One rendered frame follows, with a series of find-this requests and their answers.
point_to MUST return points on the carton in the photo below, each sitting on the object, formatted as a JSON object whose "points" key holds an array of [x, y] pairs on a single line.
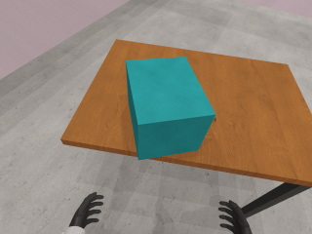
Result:
{"points": [[169, 109]]}

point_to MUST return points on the robot right hand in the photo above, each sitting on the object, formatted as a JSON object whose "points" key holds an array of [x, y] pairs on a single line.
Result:
{"points": [[238, 219]]}

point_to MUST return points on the robot left hand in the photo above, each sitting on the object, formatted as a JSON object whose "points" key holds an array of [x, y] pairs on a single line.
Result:
{"points": [[80, 218]]}

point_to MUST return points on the table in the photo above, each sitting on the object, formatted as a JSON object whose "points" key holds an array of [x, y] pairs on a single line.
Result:
{"points": [[262, 126]]}

